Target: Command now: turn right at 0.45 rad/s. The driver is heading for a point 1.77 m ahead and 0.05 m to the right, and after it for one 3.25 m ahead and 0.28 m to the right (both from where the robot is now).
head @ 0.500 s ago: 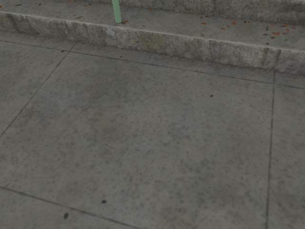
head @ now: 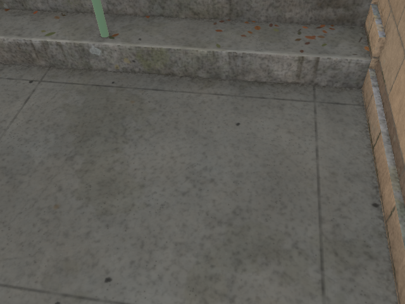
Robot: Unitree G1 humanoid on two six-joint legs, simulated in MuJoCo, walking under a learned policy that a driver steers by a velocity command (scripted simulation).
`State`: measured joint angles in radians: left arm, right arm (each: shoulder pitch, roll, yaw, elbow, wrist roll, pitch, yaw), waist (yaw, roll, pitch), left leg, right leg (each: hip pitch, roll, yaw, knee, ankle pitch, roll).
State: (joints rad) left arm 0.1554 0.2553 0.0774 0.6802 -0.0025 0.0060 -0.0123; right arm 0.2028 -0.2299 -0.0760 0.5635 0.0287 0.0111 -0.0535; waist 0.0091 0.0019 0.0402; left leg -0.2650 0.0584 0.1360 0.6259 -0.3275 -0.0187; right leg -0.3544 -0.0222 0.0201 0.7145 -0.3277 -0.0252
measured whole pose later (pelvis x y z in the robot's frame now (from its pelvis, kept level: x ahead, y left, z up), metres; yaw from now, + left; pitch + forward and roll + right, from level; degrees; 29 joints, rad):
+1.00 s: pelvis +0.16 -0.03 +0.01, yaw -6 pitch +8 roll +0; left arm 0.45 0.15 -0.02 0.83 0.06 -0.10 -0.05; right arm 0.08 -0.18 0.00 0.83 -0.04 -0.09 0.05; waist 0.06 -0.01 -0.13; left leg -0.95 0.09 0.04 1.08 -0.04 0.03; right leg -0.01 0.03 -0.15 0.23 -0.36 -0.05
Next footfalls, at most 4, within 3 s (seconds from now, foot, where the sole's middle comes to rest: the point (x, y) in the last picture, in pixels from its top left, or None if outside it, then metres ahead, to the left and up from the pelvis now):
0.36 left None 0.09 0.14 -0.76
0.72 right None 0.03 -0.10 -0.76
1.16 left None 0.47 0.06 -0.76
1.60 right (265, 278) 0.59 -0.14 -0.76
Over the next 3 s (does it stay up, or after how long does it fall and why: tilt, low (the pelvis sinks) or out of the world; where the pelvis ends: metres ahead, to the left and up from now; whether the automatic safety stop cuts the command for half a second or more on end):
stays up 1.08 -0.09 0.01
